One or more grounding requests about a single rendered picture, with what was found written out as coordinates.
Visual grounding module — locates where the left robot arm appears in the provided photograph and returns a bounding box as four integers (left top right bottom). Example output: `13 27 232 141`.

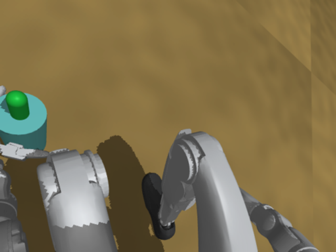
0 159 29 252

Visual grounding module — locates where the right robot hand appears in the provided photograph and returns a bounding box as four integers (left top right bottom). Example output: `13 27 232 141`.
239 187 262 217

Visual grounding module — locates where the right robot foot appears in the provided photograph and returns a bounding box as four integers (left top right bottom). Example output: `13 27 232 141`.
142 173 175 240

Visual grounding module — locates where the bottle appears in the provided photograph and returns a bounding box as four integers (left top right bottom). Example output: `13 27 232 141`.
0 90 47 159

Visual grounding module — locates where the right robot arm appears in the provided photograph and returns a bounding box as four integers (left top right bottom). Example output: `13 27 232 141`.
250 204 319 252

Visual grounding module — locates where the left robot hand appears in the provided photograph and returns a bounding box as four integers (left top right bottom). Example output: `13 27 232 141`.
0 86 49 161

